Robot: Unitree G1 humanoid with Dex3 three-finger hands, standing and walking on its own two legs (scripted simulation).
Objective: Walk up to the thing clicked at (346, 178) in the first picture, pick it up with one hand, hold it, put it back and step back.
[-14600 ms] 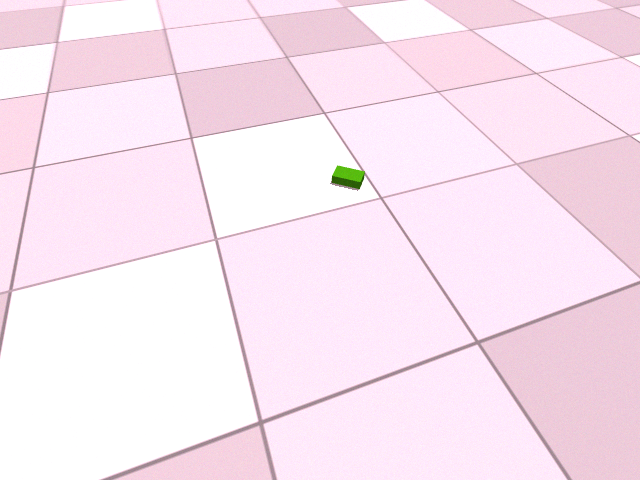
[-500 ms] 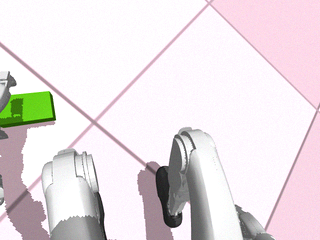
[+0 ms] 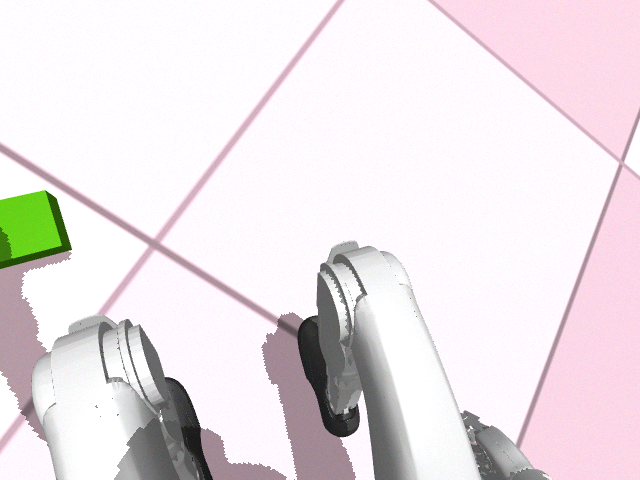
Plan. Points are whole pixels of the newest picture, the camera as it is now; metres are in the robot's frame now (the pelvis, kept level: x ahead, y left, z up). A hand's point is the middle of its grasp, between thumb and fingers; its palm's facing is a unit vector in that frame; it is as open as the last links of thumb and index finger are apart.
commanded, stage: approach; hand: left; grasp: from above
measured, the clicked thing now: (3, 234) +0.47 +0.31 -0.29
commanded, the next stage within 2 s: close in in 0.06 s
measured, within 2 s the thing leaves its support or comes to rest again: neither
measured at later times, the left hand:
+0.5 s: hand out of the picture +0.46 +0.30 -0.20, palm faces -0.42 -0.08 -0.90, open 14.2 cm
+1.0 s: hand (0, 233) +0.46 +0.30 -0.25, palm faces -0.44 -0.13 -0.89, open 14.3 cm
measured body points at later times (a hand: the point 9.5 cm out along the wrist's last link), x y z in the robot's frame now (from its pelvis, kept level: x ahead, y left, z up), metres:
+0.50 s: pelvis +0.00 +0.01 +0.00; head +0.24 +0.11 +0.36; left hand +0.47 +0.30 -0.15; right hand +0.08 -0.27 -0.08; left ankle +0.07 +0.13 -0.28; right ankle +0.11 -0.12 -0.28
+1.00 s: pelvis +0.01 +0.01 -0.02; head +0.27 +0.12 +0.33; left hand +0.48 +0.30 -0.20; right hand +0.03 -0.25 -0.08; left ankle +0.07 +0.13 -0.28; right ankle +0.11 -0.12 -0.28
